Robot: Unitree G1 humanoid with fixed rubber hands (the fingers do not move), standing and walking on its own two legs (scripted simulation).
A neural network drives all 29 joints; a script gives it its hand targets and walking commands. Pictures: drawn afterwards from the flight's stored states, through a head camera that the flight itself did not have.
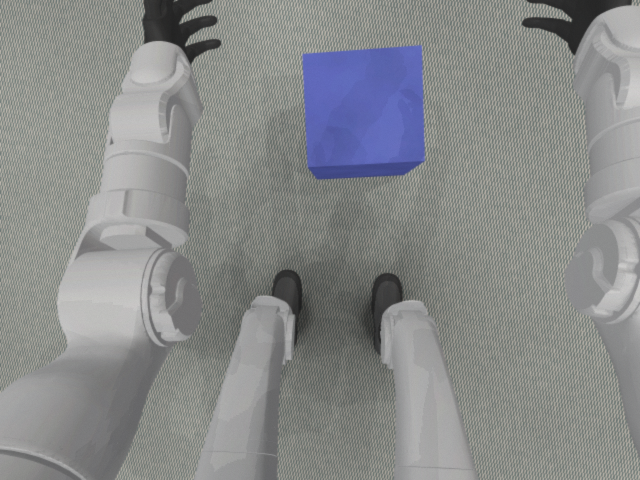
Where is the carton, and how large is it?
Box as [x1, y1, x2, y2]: [302, 45, 424, 179]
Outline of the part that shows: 421,45 302,54 307,164 309,169 317,179 404,174 424,160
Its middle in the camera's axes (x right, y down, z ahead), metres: +0.08 -0.25 +0.81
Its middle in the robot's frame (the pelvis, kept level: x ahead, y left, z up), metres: +0.56 -0.03 -0.54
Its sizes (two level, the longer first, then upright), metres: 0.210 0.200 0.250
